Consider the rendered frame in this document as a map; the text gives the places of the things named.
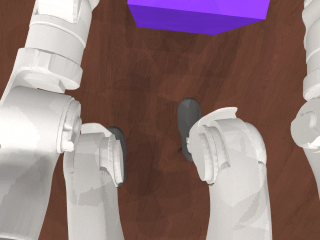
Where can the robot left upper arm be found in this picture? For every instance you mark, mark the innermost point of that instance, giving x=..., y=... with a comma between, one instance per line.
x=35, y=127

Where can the carton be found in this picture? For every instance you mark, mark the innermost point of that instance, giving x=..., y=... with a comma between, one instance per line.
x=210, y=17

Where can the robot right forearm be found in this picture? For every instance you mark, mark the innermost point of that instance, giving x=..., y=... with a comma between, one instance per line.
x=311, y=20

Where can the robot right shin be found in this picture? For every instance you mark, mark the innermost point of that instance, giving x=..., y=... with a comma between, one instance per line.
x=226, y=113

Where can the robot shin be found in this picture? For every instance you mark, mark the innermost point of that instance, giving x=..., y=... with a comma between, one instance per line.
x=69, y=157
x=226, y=113

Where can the robot right upper arm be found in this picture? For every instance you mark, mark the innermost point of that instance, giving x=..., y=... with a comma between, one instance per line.
x=305, y=131

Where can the robot left forearm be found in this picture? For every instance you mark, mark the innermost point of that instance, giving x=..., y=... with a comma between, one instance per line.
x=57, y=37

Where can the robot left shin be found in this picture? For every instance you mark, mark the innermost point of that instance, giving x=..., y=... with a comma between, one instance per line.
x=69, y=157

